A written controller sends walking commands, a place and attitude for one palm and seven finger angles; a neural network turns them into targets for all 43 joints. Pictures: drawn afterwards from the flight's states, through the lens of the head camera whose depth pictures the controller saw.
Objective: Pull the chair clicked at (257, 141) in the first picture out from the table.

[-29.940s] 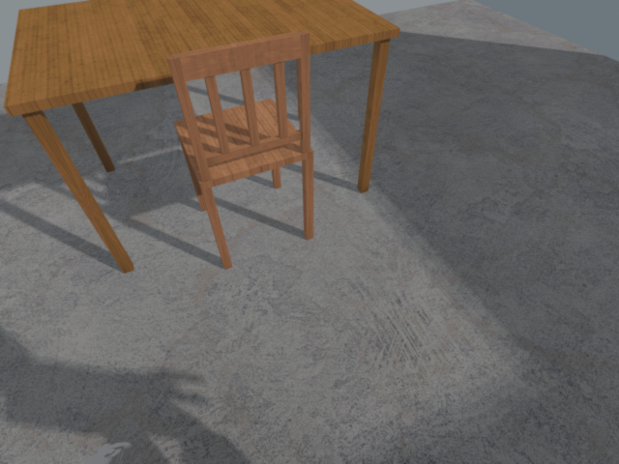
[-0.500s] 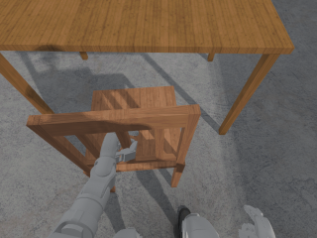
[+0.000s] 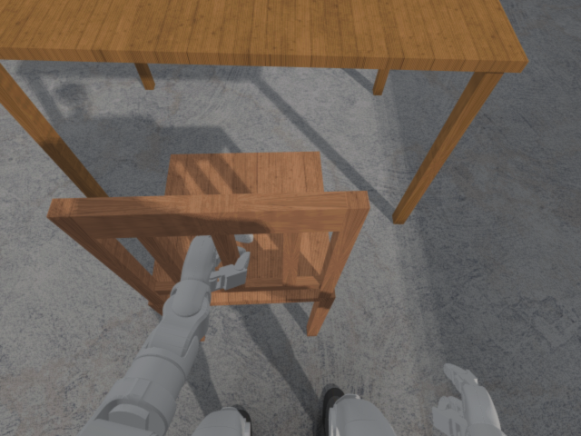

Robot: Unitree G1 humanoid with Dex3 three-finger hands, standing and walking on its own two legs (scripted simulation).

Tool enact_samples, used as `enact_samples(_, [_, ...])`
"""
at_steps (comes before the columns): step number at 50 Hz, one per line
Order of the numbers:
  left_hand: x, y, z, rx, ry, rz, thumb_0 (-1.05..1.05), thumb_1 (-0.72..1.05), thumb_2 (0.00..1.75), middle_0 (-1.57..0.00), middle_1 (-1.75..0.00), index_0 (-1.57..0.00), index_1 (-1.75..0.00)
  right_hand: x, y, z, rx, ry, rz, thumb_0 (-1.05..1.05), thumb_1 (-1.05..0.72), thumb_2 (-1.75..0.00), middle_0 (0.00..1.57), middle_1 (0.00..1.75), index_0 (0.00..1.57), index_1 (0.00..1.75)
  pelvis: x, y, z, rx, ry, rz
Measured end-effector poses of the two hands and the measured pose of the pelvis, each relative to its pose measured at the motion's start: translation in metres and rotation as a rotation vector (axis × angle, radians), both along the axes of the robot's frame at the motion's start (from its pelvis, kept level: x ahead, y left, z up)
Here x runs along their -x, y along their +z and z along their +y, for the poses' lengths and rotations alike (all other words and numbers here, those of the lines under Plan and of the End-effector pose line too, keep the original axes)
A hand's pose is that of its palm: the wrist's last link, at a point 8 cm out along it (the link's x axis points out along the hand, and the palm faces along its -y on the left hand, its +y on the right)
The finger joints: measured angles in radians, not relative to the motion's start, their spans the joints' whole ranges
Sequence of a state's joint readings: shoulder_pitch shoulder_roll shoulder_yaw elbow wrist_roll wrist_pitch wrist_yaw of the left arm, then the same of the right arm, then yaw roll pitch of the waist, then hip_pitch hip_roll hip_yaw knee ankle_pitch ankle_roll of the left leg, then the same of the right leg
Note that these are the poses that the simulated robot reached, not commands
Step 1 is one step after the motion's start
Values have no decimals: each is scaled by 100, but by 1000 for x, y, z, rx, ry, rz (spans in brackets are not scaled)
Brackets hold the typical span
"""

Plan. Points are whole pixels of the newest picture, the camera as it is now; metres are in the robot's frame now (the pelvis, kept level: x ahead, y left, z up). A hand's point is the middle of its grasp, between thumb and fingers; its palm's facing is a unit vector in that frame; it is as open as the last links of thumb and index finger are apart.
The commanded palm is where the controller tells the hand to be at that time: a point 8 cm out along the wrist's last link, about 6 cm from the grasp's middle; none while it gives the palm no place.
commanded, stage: step backward, pulling the chair out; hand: left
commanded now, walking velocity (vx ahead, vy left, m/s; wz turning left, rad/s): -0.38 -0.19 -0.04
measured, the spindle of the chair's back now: (231, 260) +0.37 +0.10 -0.10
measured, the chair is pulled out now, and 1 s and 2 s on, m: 0.28 0.50 0.71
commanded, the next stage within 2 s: stop walking, hand still on the chair in 1.28 s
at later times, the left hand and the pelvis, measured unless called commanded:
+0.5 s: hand (233, 337) +0.24 +0.08 -0.06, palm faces -0.12 -0.99 -0.12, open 5.5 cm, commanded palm +0.21 +0.14 -0.06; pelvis -0.10 +0.01 +0.00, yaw +0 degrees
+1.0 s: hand out of the picture +0.12 +0.08 -0.06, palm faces -0.10 -0.98 -0.14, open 5.5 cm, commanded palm +0.10 +0.14 -0.06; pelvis -0.21 +0.00 +0.00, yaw +0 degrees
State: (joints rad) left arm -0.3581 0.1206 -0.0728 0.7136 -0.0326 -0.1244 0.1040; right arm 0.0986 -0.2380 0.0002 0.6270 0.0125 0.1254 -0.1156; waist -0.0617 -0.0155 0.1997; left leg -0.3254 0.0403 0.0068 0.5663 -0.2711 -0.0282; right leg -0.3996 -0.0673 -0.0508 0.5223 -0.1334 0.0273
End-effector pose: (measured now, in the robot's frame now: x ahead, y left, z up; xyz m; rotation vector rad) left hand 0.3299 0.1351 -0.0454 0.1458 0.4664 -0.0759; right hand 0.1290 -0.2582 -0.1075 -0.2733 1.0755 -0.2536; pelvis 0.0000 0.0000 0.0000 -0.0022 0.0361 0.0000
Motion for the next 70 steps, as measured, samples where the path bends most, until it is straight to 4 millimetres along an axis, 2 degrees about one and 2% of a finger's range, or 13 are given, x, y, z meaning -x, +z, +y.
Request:
enact_samples(4, [21, 0, 4, 1, -8, -5, 6, 66, 75, -23, -123, -50, -145, 17, 3, 8, -26, 8, -9, 1, -91, -89, 20, 30, 20, 30, 10, 1, -1, 6, -24, 7])
enact_samples(8, [43, -1, 6, -10, 13, -15, 6, 64, 77, -26, -122, -50, -145, 34, -10, 14, -98, 24, 11, 1, -91, -89, 20, 30, 20, 30, 18, 0, -12, 10, -35, 17])
enact_samples(14, [67, 1, 2, -28, 47, -3, 7, 62, 79, -30, -118, -50, -145, 64, -21, 8, -129, 5, 46, 1, -91, -89, 20, 30, 21, 30, 44, 5, -21, 26, -32, -2])
enact_samples(23, [92, 1, 0, -12, 5, 1, 6, 64, 76, -26, -121, -50, -145, 98, -5, -12, 13, -11, 1, 1, -91, -89, 20, 30, 20, 30, 84, -1, 3, 26, 9, 16])
enact_samples(27, [111, 1, 5, 10, -17, -8, 5, 67, 75, -21, -122, -50, -145, 117, 9, -3, 36, -14, -6, 1, -91, -89, 20, 30, 20, 30, 106, 2, 10, -1, -19, -4])
enact_samples(30, [128, 1, 9, 11, -25, -1, 5, 67, 75, -21, -122, -50, -145, 131, 12, 8, 2, 1, -17, 1, -91, -89, 20, 30, 20, 30, 116, 6, 9, 14, -32, 1])
enact_samples(34, [154, 2, 12, 4, -10, 1, 6, 66, 76, -23, -120, -50, -145, 150, 1, 24, -88, 20, 0, 1, -91, -89, 20, 30, 20, 30, 129, 8, 1, 33, -45, 14])
enact_samples(38, [174, 2, 11, -27, 16, -14, 5, 63, 79, -28, -120, -50, -145, 171, -19, 29, -160, 37, 30, 1, -91, -89, 20, 30, 20, 30, 150, 5, -11, 46, -61, 4])
enact_samples(42, [190, 3, 7, -34, 40, -6, 5, 62, 79, -30, -116, -50, -145, 193, -23, 20, -153, 3, 39, 1, -91, -89, 20, 30, 21, 30, 173, 6, -15, 31, -48, -2])
enact_samples(50, [220, 2, 3, -17, 3, -12, 5, 63, 76, -27, -121, -50, -145, 225, -6, -10, 0, -19, -18, 1, -91, -89, 20, 30, 20, 30, 210, -1, 3, 21, -6, 2])
enact_samples(56, [254, 2, 8, 2, 0, -7, 5, 66, 75, -22, -122, -50, -145, 252, 9, -3, -1, 16, -34, 1, -91, -89, 20, 30, 20, 30, 241, 4, 0, 14, -33, -9])
enact_samples(65, [315, 3, 5, -25, 59, -8, 5, 63, 79, -28, -117, -50, -145, 303, -20, 7, -150, 28, -12, 1, -91, -89, 20, 30, 20, 30, 292, 2, -24, 54, -48, -31])
enact_samples(70, [341, 5, 0, -29, 66, 13, 6, 62, 78, -29, -117, -50, -145, 333, -17, -5, -114, 8, -3, 1, -91, -89, 20, 30, 21, 30, 316, 3, -24, 5, -26, -27])
